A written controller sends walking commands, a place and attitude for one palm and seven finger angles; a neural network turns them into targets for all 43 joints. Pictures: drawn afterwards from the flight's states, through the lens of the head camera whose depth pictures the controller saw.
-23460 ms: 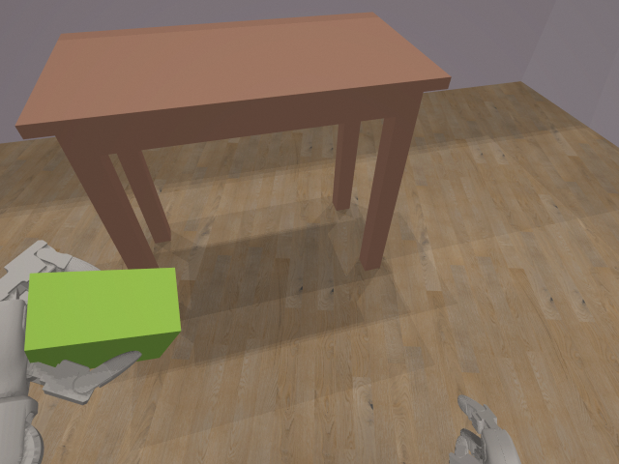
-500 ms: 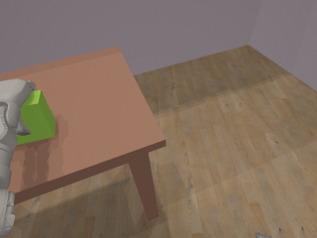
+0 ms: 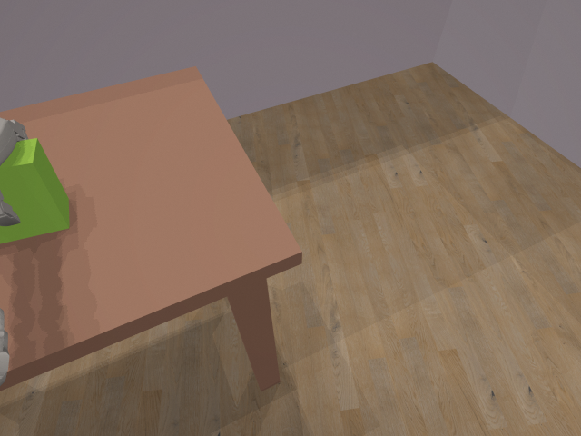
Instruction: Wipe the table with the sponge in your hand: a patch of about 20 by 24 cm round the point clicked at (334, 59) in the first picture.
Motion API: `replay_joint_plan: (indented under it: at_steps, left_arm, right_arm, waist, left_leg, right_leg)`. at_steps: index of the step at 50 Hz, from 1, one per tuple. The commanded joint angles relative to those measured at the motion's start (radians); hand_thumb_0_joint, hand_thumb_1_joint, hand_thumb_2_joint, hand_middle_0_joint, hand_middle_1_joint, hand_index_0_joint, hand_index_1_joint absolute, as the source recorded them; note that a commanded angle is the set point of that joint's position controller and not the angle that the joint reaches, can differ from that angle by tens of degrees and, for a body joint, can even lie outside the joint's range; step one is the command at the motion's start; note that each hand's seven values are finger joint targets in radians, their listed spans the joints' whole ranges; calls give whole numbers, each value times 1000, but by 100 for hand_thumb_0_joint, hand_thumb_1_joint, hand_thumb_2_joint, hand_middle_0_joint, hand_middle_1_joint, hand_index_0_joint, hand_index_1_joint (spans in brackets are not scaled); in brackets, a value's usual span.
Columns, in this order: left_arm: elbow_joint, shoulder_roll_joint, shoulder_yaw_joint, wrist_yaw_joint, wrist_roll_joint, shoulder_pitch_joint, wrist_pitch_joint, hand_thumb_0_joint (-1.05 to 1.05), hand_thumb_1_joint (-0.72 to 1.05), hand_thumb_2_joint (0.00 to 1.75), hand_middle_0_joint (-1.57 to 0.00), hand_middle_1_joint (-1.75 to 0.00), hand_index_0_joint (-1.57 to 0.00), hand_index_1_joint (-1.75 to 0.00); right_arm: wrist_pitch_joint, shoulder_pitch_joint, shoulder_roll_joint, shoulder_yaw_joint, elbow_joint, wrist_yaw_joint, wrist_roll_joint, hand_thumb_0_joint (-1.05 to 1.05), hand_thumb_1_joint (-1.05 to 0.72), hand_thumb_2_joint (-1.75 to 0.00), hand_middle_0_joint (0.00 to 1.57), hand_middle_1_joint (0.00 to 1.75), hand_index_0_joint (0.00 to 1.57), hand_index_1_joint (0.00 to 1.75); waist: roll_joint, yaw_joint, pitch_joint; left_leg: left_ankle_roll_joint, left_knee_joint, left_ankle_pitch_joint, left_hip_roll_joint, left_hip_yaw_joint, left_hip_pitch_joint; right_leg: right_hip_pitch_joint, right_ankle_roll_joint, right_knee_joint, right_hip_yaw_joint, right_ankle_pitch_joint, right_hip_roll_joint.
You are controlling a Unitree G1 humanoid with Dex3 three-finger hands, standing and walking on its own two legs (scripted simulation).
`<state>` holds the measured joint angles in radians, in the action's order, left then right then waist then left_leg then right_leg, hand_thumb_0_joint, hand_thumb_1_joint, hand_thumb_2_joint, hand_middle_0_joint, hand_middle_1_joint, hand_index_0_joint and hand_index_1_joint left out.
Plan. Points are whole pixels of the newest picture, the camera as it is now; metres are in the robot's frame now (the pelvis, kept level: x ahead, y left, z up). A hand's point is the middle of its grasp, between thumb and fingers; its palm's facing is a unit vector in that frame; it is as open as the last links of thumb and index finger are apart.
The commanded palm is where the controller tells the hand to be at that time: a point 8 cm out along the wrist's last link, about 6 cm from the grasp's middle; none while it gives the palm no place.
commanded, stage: wipe forward along the first lane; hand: left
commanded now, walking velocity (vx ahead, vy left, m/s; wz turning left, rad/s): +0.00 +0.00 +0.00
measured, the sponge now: (11, 204) +0.38 +0.41 +0.11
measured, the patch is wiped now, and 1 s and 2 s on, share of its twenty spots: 0.30 0.50 0.75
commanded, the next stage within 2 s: slide across to the middle lane in 0.10 s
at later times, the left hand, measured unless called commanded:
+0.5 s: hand (7, 153) +0.44 +0.41 +0.15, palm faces -0.11 +0.07 -0.99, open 10.2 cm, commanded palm +0.42 +0.38 +0.20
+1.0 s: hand (50, 145) +0.45 +0.36 +0.15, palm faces -0.11 +0.06 -0.99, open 10.2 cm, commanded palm +0.44 +0.34 +0.21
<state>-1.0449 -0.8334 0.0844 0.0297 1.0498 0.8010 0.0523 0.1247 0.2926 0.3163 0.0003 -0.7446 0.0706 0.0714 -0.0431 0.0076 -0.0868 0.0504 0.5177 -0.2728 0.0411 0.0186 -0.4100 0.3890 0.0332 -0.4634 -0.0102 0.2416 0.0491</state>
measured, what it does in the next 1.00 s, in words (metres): stands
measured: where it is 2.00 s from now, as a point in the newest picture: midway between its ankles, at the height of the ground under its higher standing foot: outside the picture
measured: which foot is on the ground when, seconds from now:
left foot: down 0.00-1.00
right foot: down 0.00-1.00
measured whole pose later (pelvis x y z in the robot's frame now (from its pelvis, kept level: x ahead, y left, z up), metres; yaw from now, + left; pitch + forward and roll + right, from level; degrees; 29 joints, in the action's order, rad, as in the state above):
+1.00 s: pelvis +0.02 +0.02 +0.00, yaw +1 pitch +9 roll -1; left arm -0.96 -0.66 -0.10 0.07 1.03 0.90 -0.10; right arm 0.12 0.22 0.28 -0.01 -0.74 0.05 0.05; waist -0.06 -0.01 -0.08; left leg 0.08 0.44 -0.26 0.08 0.03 -0.32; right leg 0.30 0.01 -0.39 -0.02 0.25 0.01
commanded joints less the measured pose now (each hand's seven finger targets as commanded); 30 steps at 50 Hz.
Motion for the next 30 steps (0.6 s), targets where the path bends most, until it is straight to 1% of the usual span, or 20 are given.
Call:
replay_joint_plan:
  at_steps: [1, 2, 4, 5, 7, 9, 10, 13, 16, 17, 18, 19, 21, 23, 24, 25, 26, 27, 28, 30]
  left_arm:
    - [45, -275, 8, -13, 53, 284, -20, 0, 10, 130, -120, -160, -120, -160]
    - [61, -290, 20, -5, 52, 293, -11, 0, 10, 130, -120, -160, -120, -160]
    - [33, -305, 36, -4, 48, 270, -3, 0, 10, 130, -120, -160, -120, -160]
    - [29, -298, 28, -3, 50, 281, 0, 0, 10, 130, -120, -160, -120, -160]
    - [52, -329, 56, -1, 45, 293, 15, 0, 10, 130, -120, -160, -120, -160]
    - [18, -324, 40, -6, 54, 301, 13, 0, 10, 130, -120, -160, -120, -160]
    - [9, -335, 59, -8, 52, 279, 13, 0, 10, 130, -120, -160, -120, -160]
    - [85, -261, -3, -10, 53, 340, 21, 0, 10, 130, -120, -160, -120, -160]
    - [126, -217, -25, -10, 29, 359, 11, 0, 10, 130, -120, -160, -120, -160]
    - [165, -199, -34, -3, 17, 381, 15, 0, 10, 130, -120, -160, -120, -160]
    - [176, -180, -46, -4, 4, 396, 12, 0, 10, 130, -120, -160, -120, -160]
    - [164, -150, -64, -2, -7, 389, 4, 0, 10, 130, -120, -160, -120, -160]
    - [179, -161, -51, 0, -25, 406, -6, 0, 10, 130, -120, -160, -120, -160]
    - [220, -168, -44, 5, -26, 430, -11, 0, 10, 130, -120, -160, -120, -160]
    - [236, -141, -64, 7, -23, 424, -20, 0, 10, 130, -120, -160, -120, -160]
    - [268, -140, -57, 4, -22, 423, -28, 0, 10, 130, -120, -160, -120, -160]
    - [295, -105, -82, 4, -26, 426, -36, 0, 10, 130, -120, -160, -120, -160]
    - [344, -123, -55, 6, -35, 425, -40, 0, 10, 130, -120, -160, -120, -160]
    - [331, -142, -36, 1, -35, 401, -55, 0, 10, 130, -120, -160, -120, -160]
    - [323, -111, -54, -3, -44, 405, -87, 0, 10, 130, -120, -160, -120, -160]
  right_arm:
    - [-27, 46, 165, 54, 82, 15, -4, 0, -90, -90, 20, 30, 20, 30]
    - [-25, 47, 164, 55, 86, 16, -7, 0, -90, -90, 20, 30, 20, 30]
    - [-22, 63, 166, 56, 84, 15, -6, 0, -90, -90, 20, 30, 20, 30]
    - [-18, 67, 167, 56, 84, 15, -5, 0, -90, -90, 20, 30, 20, 30]
    - [-16, 70, 167, 57, 88, 14, -8, 0, -90, -90, 20, 30, 20, 30]
    - [-12, 83, 173, 57, 84, 13, -7, 0, -90, -90, 20, 30, 20, 30]
    - [-9, 86, 171, 58, 84, 11, -7, 0, -90, -90, 20, 30, 20, 30]
    - [-11, 92, 159, 65, 87, 8, -9, 0, -90, -90, 20, 30, 20, 30]
    - [-12, 91, 157, 68, 82, 6, -9, 0, -90, -90, 20, 30, 20, 30]
    - [-15, 85, 153, 69, 86, 7, -8, 0, -90, -90, 20, 30, 20, 30]
    - [-16, 88, 149, 69, 79, 7, -7, 0, -90, -90, 20, 30, 20, 30]
    - [-17, 86, 147, 68, 77, 5, -8, 0, -90, -90, 20, 30, 20, 30]
    - [-20, 78, 149, 66, 72, 6, -7, 0, -90, -90, 20, 30, 20, 30]
    - [-22, 75, 145, 64, 71, 5, -9, 0, -90, -90, 20, 30, 20, 30]
    - [-22, 68, 141, 63, 73, 1, -10, 0, -90, -90, 20, 30, 20, 30]
    - [-21, 61, 138, 64, 75, -5, -12, 0, -90, -90, 20, 30, 20, 30]
    - [-21, 51, 134, 63, 82, -9, -12, 0, -90, -90, 20, 30, 20, 30]
    - [-23, 43, 134, 65, 88, -13, -15, 0, -90, -90, 20, 30, 20, 30]
    - [-21, 39, 134, 62, 87, -17, -15, 0, -90, -90, 20, 30, 20, 30]
    - [-17, 12, 131, 54, 91, -22, -14, 0, -90, -90, 20, 30, 20, 30]
  waist:
    - [36, 22, -185]
    - [14, 12, -209]
    - [38, 12, -218]
    - [50, 20, -210]
    - [18, 5, -237]
    - [31, 23, -205]
    - [42, 12, -212]
    - [-32, 22, -253]
    - [-22, 29, -257]
    - [-48, 26, -270]
    - [-63, 35, -270]
    - [-44, 36, -245]
    - [-24, 34, -256]
    - [-45, 26, -303]
    - [-60, 23, -300]
    - [-71, 15, -320]
    - [-74, 18, -318]
    - [-87, 7, -353]
    - [-74, 0, -347]
    - [-31, 2, -307]
  left_leg:
    - [0, -50, 184, 4, -5, 36]
    - [-2, -54, 215, 3, -2, 44]
    - [-1, -39, 234, 2, -5, 38]
    - [-2, -36, 245, 1, -4, 37]
    - [-5, -38, 283, -1, -2, 49]
    - [-3, -27, 268, 0, -4, 35]
    - [-4, -30, 272, -1, -2, 34]
    - [-17, -24, 361, -15, 10, 126]
    - [-22, -21, 394, -22, 22, 168]
    - [-29, -28, 446, -27, 32, 198]
    - [-33, -21, 465, -30, 39, 223]
    - [-34, -24, 458, -31, 44, 225]
    - [-33, -33, 440, -29, 44, 229]
    - [-41, -31, 545, -33, 52, 271]
    - [-45, -27, 585, -34, 56, 286]
    - [-53, -24, 631, -40, 64, 310]
    - [-54, -18, 663, -40, 65, 327]
    - [-62, -23, 726, -47, 75, 355]
    - [-64, -18, 740, -45, 79, 351]
    - [-59, -30, 676, -39, 67, 312]
  right_leg:
    - [-127, 24, 44, 28, -170, -7]
    - [-144, 30, 46, 31, -196, -7]
    - [-146, 26, 32, 27, -216, -5]
    - [-137, 26, 30, 25, -226, -3]
    - [-151, 31, 30, 27, -250, -3]
    - [-120, 27, 25, 23, -237, -1]
    - [-130, 27, 26, 22, -233, 0]
    - [-91, 32, 18, 13, -229, 5]
    - [-71, 34, 25, 7, -223, 7]
    - [-68, 37, 30, 5, -232, 7]
    - [-52, 33, 25, 3, -218, 8]
    - [-42, 33, 29, -4, -208, 8]
    - [-62, 32, 35, -2, -211, 6]
    - [-84, 31, 32, -1, -248, 4]
    - [-78, 31, 32, -6, -251, 4]
    - [-80, 30, 30, -7, -253, 5]
    - [-79, 29, 31, -8, -263, 6]
    - [-94, 30, 34, -8, -279, 4]
    - [-103, 27, 29, -7, -278, 5]
    - [-122, 25, 36, -11, -277, 1]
